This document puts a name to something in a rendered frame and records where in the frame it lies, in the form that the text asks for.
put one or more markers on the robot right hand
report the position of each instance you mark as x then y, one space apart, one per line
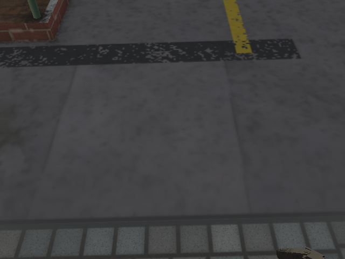
295 253

